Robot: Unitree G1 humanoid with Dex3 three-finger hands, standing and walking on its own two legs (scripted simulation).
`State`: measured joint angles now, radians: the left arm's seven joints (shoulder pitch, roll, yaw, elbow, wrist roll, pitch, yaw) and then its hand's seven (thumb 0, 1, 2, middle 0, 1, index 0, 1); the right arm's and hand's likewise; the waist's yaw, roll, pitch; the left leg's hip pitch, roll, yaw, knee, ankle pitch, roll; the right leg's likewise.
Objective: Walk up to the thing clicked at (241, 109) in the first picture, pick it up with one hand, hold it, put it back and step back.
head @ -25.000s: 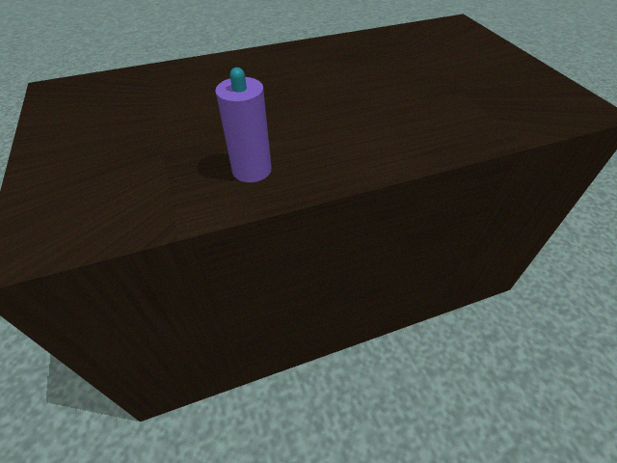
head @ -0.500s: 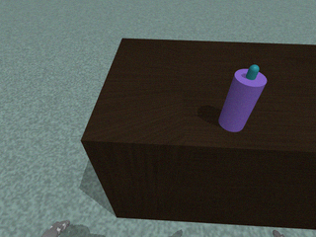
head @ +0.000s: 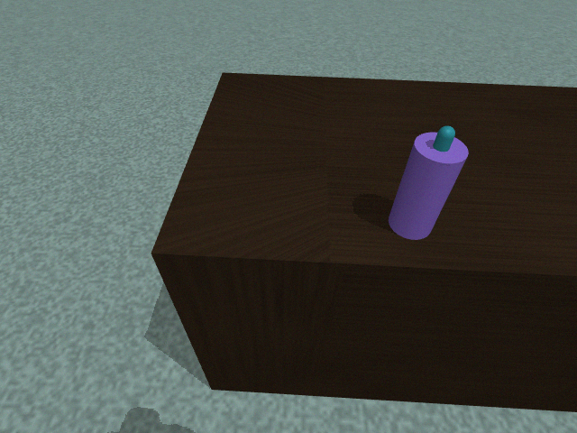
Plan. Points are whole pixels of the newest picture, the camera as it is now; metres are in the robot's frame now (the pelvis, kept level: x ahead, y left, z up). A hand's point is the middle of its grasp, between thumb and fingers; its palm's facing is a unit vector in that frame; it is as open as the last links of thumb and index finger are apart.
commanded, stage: home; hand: right
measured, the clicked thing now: (426, 181) +0.50 -0.20 +0.08
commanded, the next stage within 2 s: stand in 1.02 s
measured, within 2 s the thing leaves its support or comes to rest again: neither
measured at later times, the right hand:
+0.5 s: hand out of the picture +0.09 -0.26 -0.15, palm faces -0.05 +0.93 -0.36, open 17.4 cm
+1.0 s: hand out of the picture +0.09 -0.26 -0.15, palm faces -0.04 +0.93 -0.36, open 17.2 cm
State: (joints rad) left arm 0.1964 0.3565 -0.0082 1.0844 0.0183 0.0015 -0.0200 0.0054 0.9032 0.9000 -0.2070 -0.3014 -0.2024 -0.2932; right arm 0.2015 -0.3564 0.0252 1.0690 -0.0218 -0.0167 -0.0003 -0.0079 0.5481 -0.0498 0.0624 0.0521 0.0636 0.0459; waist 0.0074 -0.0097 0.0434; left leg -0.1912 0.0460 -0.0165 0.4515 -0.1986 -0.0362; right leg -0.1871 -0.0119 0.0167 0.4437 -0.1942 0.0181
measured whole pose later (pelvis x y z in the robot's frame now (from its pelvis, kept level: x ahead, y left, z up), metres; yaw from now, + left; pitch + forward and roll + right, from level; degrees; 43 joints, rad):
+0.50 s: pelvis +0.02 +0.00 +0.01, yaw +0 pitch -3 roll +0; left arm 0.12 0.35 -0.01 1.14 0.01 -0.01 -0.01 0.00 0.90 0.90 -0.21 -0.30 -0.20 -0.29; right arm 0.12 -0.36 0.02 1.13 -0.01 -0.01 -0.01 -0.01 0.54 -0.06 0.06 0.05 0.06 0.05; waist 0.00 0.00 0.06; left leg -0.14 0.05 -0.01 0.37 -0.18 -0.04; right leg -0.14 -0.01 0.02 0.37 -0.18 0.02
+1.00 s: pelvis +0.03 +0.00 +0.01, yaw +0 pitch -3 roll +0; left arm 0.11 0.35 0.00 1.15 0.01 0.00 -0.01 0.00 0.90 0.90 -0.21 -0.30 -0.20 -0.29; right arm 0.12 -0.36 0.01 1.14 -0.01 -0.01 0.00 -0.01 0.50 -0.08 0.07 0.06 0.07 0.05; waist 0.00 0.00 0.06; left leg -0.12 0.04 -0.01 0.34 -0.18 -0.04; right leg -0.11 -0.02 0.01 0.33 -0.18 0.02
